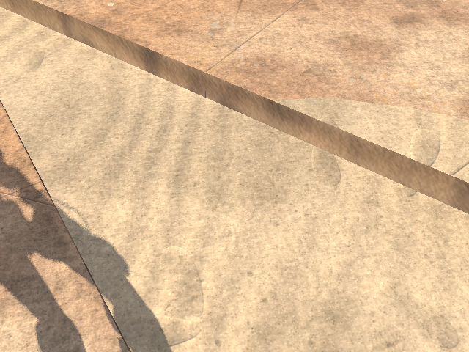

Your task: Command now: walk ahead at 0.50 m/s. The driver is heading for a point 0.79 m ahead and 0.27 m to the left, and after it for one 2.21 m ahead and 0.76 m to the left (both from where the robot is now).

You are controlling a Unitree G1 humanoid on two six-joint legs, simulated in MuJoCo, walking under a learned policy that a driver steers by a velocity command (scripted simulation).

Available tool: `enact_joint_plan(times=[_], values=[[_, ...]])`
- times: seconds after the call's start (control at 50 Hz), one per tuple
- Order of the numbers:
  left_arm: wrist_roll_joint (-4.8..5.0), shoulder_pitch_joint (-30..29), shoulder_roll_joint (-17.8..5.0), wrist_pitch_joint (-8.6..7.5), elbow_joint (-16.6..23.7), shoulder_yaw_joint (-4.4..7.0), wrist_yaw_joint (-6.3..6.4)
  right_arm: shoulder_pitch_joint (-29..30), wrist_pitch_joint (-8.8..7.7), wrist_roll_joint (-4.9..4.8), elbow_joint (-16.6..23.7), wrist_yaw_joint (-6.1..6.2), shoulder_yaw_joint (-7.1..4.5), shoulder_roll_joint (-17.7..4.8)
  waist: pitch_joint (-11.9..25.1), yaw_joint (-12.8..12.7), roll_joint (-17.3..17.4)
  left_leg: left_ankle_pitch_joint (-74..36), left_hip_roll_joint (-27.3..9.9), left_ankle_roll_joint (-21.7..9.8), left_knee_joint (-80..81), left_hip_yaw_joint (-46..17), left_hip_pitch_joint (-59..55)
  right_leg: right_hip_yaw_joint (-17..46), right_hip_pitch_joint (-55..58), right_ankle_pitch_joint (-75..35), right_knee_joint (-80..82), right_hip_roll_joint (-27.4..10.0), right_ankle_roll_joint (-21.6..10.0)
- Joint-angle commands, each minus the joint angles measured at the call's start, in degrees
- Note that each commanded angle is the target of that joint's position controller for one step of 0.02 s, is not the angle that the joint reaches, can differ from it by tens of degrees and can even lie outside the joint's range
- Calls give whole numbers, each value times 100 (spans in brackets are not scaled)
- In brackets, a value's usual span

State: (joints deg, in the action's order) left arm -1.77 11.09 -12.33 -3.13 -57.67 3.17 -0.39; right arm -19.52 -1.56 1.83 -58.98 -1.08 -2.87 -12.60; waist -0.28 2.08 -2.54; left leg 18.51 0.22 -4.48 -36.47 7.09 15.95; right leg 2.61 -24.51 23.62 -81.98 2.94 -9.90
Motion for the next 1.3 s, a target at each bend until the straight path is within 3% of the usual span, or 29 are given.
enact_joint_plan(times=[0.02,0.06,0.12,0.24,0.3,0.34,0.36,0.38,0.4,0.42,0.44,0.46,0.48,0.5,0.52,0.58,0.68,0.74,0.78,0.86,0.9,0.92,0.94,0.96,1.0,1.06,1.1,1.16,1.3], values=[[-36,-77,-344,-63,528,-13,-57,181,-297,-26,151,0,61,-433,-895,-537,222,1325,-1811,-215,2826,-3043,-264,72,-2576,-1045,-1337,-545,433],[-50,-149,-170,96,618,-78,-168,-153,-435,-50,-19,70,125,-373,-753,-539,423,-136,-1409,-63,2696,-2125,-29,-113,-2365,-1324,-1005,-778,567],[-8,-702,-92,208,869,-157,-163,-977,-488,-58,-260,108,147,-281,-652,-272,468,-2268,-950,-64,2641,-1336,-404,-567,-2419,-1467,-290,-742,692],[107,-1845,102,216,1331,-361,-112,-1707,-406,-91,-412,231,216,-26,-508,136,670,-4380,-902,-149,2828,-799,-2043,-1219,-2533,-1336,2021,-560,638],[129,-1721,105,189,1339,-428,-36,-1578,-393,-73,-458,227,221,-145,-391,-95,880,-6697,-1025,-195,2503,-414,-2262,-1615,-1391,-888,3150,-67,276],[145,-970,-173,121,1153,-338,59,-1509,-396,-15,-467,262,158,-362,11,-492,1182,-8435,-1248,-199,1465,-360,-2593,-1609,-573,-465,3499,269,-1],[190,-124,-341,54,898,-250,87,-1352,-371,21,-430,274,106,-480,341,-856,1335,-8463,-1330,-241,550,-409,-2688,-1378,38,-412,3860,315,-151],[163,853,-481,-24,591,-158,103,-1016,-355,-44,-329,257,53,-570,729,-1355,1318,-7621,-1280,-269,-655,-315,-2129,-935,1236,-738,4436,120,-352],[0,1692,-1052,-65,411,26,129,-922,-388,-131,-78,200,101,-309,1352,-1561,566,-5000,-876,-245,-2483,-303,-932,904,2586,412,5134,-1091,-687],[73,1470,-1290,21,387,140,99,-1139,-387,-213,95,43,102,123,1505,-983,-919,515,629,-33,-4624,-572,1406,4385,3568,576,6582,-2519,-1393],[169,699,-1146,-5,492,127,48,-824,-371,-89,269,58,19,-255,740,-616,-21,173,128,-186,-4844,-1373,2091,3991,2921,563,6806,-2483,-1236],[130,391,-678,-66,521,36,41,-379,-356,-103,397,46,-44,-364,43,-544,349,-50,-57,-217,-4762,-1181,2236,3073,2205,360,6833,-2404,-1056],[85,287,-239,-154,439,-69,29,-299,-331,-136,446,59,-38,-210,-475,-306,764,-242,-302,-242,-4331,-1148,2013,2219,1463,-394,7052,-2183,-755],[65,292,30,-248,333,-148,58,-344,-248,-105,437,73,-33,-52,-548,-98,704,-328,-445,-198,-4025,-1193,1674,1548,1042,-932,7112,-1917,-515],[55,311,66,-315,271,-158,95,-543,-139,-62,389,57,1,107,-542,41,481,-351,-473,-136,-3887,-1166,1426,980,842,-1312,7215,-1715,-343],[96,793,-207,-486,66,-95,119,-125,31,-64,609,-9,-45,29,-514,92,205,-677,-484,-74,-3386,-1003,1809,16,1219,-2676,7371,-1444,-99],[134,1128,-327,-434,168,-110,138,1043,25,-129,1032,-142,43,54,-451,-169,-93,-1886,-313,103,-1426,-344,1907,-1202,1690,-4158,7330,-980,467],[160,1504,-468,-401,123,-109,244,1809,-12,-87,1304,-158,125,85,-477,-425,-118,-2172,-144,77,-314,84,1847,-1367,2328,-4998,7214,-1187,593],[145,1679,-565,-358,76,-100,302,1855,-5,-38,1343,-151,120,-13,-357,-427,-211,-1984,88,-83,21,318,1621,-1530,2839,-6202,6836,-1325,652],[79,1416,-935,-192,204,23,428,753,22,14,1052,-136,-53,-438,177,182,-585,-860,533,-615,123,351,480,-1686,3145,-8020,5020,-1688,658],[65,959,-1077,-118,442,100,311,-469,-35,45,702,-59,-274,-801,650,892,-158,-741,428,-1038,1123,-236,-1053,-1690,2227,-6024,2501,-1530,596],[-38,984,-533,-159,664,7,230,-448,-30,13,681,8,-381,-1201,779,571,809,-1131,-898,-1322,882,-1862,-2120,-1551,595,-914,801,-868,601],[118,1015,-442,-200,1130,4,146,-368,30,10,832,-10,-476,-1573,1279,319,1356,-911,-1943,-2569,1555,-4899,-3376,-557,-1578,907,-848,111,804],[43,466,-643,-313,1235,-10,104,-136,53,-103,879,26,-428,-1303,658,373,319,-164,-1912,-2313,2185,-4489,-2830,129,-2232,132,-513,-404,731],[119,378,-760,-386,1272,23,84,386,5,-97,910,51,-283,-770,-265,-167,-273,-995,-1458,-1678,2527,-3389,-1406,16,-1770,-588,483,-758,802],[-105,544,-602,-35,1344,-13,47,378,-215,-180,925,83,-206,-733,-176,-465,-51,-2722,-815,-1363,2469,-2378,-608,-60,-1019,-661,1238,-946,1097],[-110,276,-541,80,1522,-38,9,151,-284,-168,904,79,-251,-954,-129,-405,161,-3371,-586,-1242,2422,-2114,-539,-223,-1124,-959,1695,-944,1211],[-89,-476,-550,135,1848,-64,-15,-274,-261,-167,905,74,-253,-986,-147,-111,457,-3572,-422,-977,2353,-2079,-779,-334,-1481,-1621,2515,-911,1277],[-3,-1759,-611,49,2399,-167,-71,-856,-174,-82,1019,143,-294,-1164,-170,416,730,-3401,-576,-882,1910,-2579,-1811,-298,-1637,-2046,4318,-522,1171]])
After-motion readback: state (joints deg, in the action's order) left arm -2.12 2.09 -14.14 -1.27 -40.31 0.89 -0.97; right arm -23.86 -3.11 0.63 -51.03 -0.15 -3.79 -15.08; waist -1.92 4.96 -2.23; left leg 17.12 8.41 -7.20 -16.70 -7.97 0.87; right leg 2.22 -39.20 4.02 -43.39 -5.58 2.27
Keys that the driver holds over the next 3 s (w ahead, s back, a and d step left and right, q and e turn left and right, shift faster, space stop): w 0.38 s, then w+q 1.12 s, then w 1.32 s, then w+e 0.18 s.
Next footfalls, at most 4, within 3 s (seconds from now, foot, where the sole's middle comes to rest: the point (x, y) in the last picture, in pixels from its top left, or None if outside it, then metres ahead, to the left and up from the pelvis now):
0.38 right None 0.39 -0.04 -0.72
0.90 left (188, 310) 0.66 0.10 -0.72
1.42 right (199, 210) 1.04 0.07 -0.72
1.90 left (109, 201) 1.08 0.39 -0.72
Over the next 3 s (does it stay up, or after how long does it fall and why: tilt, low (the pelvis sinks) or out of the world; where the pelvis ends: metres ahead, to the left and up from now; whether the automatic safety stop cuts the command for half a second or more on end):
stays up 1.47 0.59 0.04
